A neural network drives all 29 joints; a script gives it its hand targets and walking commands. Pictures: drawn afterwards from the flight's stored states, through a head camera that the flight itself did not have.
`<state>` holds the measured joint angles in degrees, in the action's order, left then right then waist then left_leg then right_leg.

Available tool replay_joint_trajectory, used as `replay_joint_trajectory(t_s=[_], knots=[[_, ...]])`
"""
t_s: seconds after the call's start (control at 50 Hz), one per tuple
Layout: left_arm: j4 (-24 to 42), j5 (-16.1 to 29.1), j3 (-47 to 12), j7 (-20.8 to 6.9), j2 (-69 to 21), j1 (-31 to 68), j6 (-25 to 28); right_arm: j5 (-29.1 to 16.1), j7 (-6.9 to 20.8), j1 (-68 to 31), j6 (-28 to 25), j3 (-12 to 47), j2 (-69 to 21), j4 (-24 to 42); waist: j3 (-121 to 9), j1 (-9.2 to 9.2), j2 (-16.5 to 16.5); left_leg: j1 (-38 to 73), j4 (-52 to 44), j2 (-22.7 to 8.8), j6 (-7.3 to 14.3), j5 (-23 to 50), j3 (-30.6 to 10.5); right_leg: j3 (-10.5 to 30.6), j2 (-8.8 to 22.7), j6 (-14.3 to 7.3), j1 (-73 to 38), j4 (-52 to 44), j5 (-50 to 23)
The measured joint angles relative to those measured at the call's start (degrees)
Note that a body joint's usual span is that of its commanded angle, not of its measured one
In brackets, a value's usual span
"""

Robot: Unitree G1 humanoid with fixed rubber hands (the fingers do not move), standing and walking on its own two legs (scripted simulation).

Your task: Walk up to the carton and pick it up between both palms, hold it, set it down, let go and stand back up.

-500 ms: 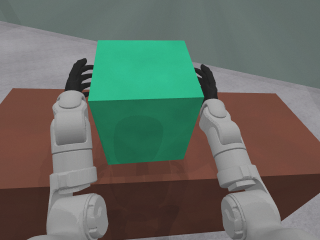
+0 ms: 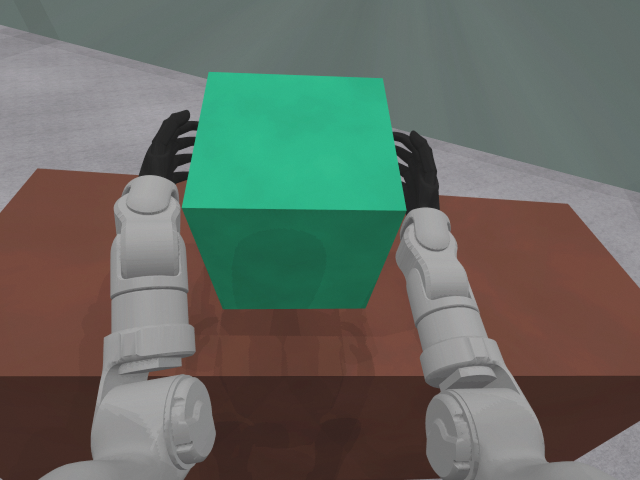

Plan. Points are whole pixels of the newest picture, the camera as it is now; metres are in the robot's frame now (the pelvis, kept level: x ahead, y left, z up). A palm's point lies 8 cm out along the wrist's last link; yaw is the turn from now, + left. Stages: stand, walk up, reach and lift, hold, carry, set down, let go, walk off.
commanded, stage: set down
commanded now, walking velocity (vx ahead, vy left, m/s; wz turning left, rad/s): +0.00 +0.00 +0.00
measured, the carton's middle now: (295, 203) +0.41 +0.01 +0.15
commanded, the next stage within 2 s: none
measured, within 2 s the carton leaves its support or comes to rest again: neither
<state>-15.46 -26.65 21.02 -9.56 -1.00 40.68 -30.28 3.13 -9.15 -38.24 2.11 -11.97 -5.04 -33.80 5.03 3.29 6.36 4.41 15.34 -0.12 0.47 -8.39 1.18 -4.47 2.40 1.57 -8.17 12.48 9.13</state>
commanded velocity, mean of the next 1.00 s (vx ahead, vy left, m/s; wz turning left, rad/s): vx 0.00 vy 0.00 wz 0.00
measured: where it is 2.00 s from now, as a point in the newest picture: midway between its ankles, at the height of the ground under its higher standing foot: outside the picture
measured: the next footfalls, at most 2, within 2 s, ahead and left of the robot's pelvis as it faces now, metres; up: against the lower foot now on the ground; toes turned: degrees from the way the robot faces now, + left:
none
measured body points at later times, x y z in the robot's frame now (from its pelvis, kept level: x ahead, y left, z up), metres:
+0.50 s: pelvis -0.01 +0.00 +0.00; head -0.03 +0.04 +0.45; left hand +0.40 +0.14 +0.16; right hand +0.35 -0.16 +0.16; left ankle +0.02 +0.11 -0.75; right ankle -0.01 -0.13 -0.75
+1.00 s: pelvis +0.01 +0.01 +0.00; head +0.01 +0.06 +0.45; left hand +0.45 +0.13 +0.13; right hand +0.38 -0.17 +0.13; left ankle +0.02 +0.11 -0.75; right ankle -0.01 -0.13 -0.75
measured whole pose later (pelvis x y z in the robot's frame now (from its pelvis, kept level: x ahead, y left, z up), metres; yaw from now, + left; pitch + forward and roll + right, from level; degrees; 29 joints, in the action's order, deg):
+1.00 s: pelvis +0.01 +0.01 +0.00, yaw -3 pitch -6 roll +0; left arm -42.2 -20.7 20.7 -5.5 1.4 45.1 -12.1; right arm 7.7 -11.1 -35.8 -10.7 -19.7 -6.5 -44.4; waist 4.6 3.3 6.2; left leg 0.1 15.2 -0.6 1.1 -9.2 5.2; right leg -2.7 2.5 2.2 -3.1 11.6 8.4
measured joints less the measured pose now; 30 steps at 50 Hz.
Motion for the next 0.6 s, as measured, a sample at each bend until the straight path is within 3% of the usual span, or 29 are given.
replay_joint_trajectory(t_s=[0.08,0.26,0.44,0.6], knots=[[1.8,1.9,-2.4,0.8,0.1,-4.3,1.8,-2.1,-1.1,4.4,-3.7,2.6,0.2,0.7,2.6,0.22,0.3,0.1,0.6,0.1,0.0,-0.7,0.2,0.0,0.1,0.3,-0.6,-0.6,0.1],[4.8,9.2,-9.4,5.8,0.8,-9.9,5.9,-8.4,-2.8,11.9,-9.4,6.8,2.8,6.3,2.8,1.36,-0.5,-4.3,3.4,-0.7,-0.2,-1.8,0.7,-0.3,-0.5,0.1,2.7,-0.4,-0.3],[-2.9,6.2,-3.8,2.2,-0.4,-5.1,6.0,-5.0,-3.9,8.7,-5.7,5.0,2.0,3.6,1.8,1.11,-0.8,-1.4,1.2,-0.4,0.3,-0.6,1.8,0.6,0.0,0.3,1.9,1.1,0.0],[-11.9,5.2,-0.2,1.3,0.6,-0.8,9.2,2.8,-1.9,5.0,-7.5,-2.4,-1.6,-2.3,1.8,-0.03,-0.6,-3.3,0.3,0.0,0.5,1.3,1.3,-0.2,0.3,0.2,3.8,1.0,-1.2]])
